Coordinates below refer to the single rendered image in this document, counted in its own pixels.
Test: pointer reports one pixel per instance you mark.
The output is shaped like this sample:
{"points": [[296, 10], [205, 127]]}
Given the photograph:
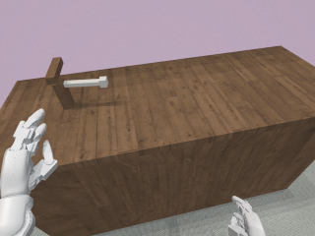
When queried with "robot right hand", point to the robot right hand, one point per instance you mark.
{"points": [[247, 225]]}

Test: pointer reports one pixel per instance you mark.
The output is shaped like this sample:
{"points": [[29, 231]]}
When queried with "left robot forearm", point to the left robot forearm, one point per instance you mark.
{"points": [[16, 217]]}

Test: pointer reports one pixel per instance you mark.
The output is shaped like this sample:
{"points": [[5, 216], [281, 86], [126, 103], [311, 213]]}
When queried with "robot left hand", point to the robot left hand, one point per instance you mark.
{"points": [[17, 165]]}

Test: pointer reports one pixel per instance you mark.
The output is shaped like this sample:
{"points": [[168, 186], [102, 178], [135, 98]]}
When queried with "counter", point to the counter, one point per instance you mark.
{"points": [[165, 138]]}

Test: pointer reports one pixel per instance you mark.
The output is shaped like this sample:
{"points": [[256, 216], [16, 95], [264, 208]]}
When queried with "tap lever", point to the tap lever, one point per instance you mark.
{"points": [[102, 82]]}

